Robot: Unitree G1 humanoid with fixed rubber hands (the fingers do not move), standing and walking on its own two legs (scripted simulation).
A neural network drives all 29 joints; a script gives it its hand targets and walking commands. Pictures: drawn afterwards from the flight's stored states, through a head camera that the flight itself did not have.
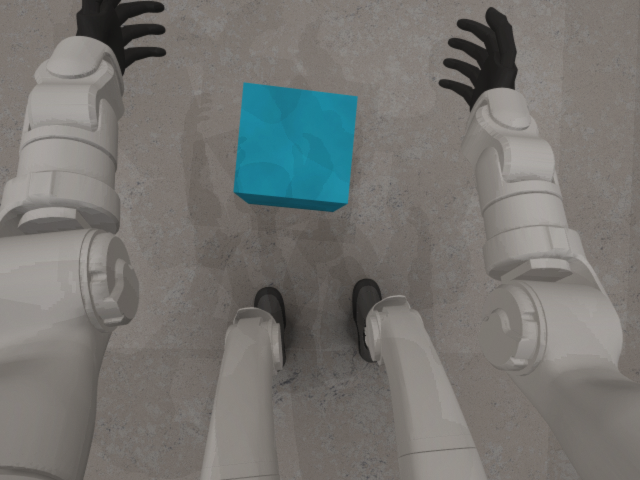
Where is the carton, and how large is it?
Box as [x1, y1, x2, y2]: [233, 82, 357, 211]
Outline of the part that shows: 244,82 233,191 248,203 333,211 347,203 357,96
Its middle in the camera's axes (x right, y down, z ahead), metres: -0.06 -0.17 +0.84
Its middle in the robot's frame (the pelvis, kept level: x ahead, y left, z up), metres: +0.53 +0.01 -0.53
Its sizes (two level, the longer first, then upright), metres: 0.210 0.200 0.250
